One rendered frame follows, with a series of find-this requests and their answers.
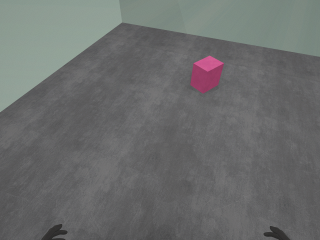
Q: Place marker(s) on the left robot hand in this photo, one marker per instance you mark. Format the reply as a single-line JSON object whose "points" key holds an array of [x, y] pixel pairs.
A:
{"points": [[54, 231]]}

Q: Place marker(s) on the right robot hand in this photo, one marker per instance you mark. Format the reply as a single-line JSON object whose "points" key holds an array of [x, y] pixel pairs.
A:
{"points": [[276, 233]]}

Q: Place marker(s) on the carton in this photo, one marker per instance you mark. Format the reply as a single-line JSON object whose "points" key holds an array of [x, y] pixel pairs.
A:
{"points": [[206, 74]]}

